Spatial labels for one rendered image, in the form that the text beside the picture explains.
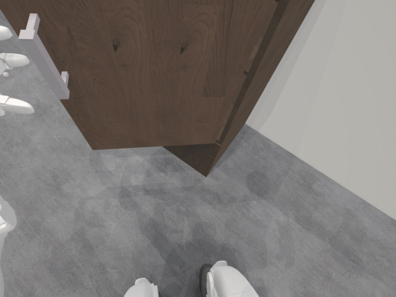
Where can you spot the left robot shin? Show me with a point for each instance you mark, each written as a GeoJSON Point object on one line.
{"type": "Point", "coordinates": [141, 280]}

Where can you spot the robot right thigh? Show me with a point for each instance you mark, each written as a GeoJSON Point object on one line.
{"type": "Point", "coordinates": [226, 281]}

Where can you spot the left robot upper arm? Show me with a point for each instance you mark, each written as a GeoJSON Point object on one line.
{"type": "Point", "coordinates": [8, 222]}

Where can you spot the robot left hand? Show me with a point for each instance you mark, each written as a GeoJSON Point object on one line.
{"type": "Point", "coordinates": [8, 104]}

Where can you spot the handle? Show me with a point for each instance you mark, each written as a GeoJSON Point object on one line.
{"type": "Point", "coordinates": [39, 55]}

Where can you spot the cupboard door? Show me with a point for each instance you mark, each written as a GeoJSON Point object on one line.
{"type": "Point", "coordinates": [146, 73]}

